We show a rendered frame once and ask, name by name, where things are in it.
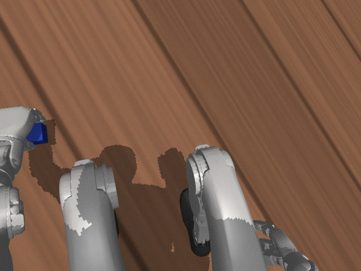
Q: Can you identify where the right robot foot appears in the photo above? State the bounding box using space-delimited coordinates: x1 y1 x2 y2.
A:
180 188 210 257

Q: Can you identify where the small box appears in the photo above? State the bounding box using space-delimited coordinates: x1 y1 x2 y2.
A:
26 123 48 145

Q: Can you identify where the left robot arm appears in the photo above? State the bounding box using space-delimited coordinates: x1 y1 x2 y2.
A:
0 136 25 271

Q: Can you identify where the left robot hand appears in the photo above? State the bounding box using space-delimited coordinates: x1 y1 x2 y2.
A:
0 106 47 151

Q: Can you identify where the right robot arm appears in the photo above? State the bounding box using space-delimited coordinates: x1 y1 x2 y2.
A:
283 252 319 271

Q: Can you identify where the right robot hand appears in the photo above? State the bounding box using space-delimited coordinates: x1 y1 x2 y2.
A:
253 220 298 267

